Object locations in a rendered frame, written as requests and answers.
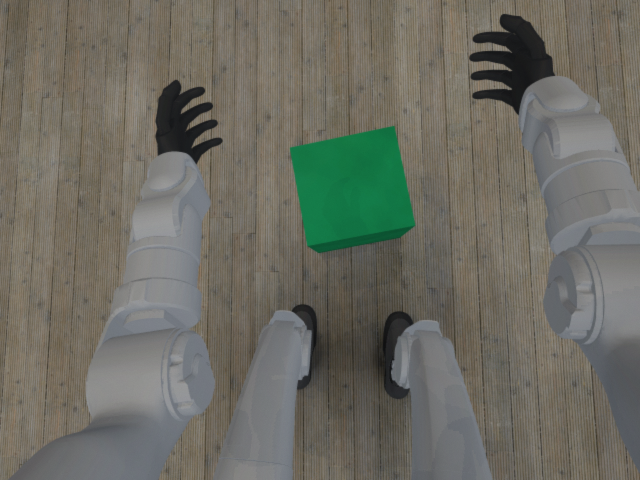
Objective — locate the robot right thigh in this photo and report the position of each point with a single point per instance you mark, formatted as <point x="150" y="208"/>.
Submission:
<point x="446" y="442"/>

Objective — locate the carton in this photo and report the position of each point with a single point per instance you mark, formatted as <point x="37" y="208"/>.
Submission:
<point x="352" y="190"/>

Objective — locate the left robot hand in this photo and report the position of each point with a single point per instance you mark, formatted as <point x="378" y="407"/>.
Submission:
<point x="171" y="132"/>

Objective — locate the robot right forearm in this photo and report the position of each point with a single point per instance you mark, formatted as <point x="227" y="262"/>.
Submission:
<point x="582" y="172"/>

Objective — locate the robot left forearm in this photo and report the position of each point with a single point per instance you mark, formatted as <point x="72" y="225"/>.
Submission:
<point x="160" y="283"/>

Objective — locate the robot right shin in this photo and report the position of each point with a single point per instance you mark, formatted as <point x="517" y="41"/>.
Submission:
<point x="427" y="325"/>

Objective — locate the robot right upper arm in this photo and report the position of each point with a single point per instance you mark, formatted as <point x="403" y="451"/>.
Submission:
<point x="593" y="297"/>

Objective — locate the robot left upper arm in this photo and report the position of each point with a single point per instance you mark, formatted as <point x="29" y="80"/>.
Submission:
<point x="143" y="389"/>

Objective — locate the right robot hand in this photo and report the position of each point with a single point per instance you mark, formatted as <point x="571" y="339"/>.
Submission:
<point x="528" y="61"/>

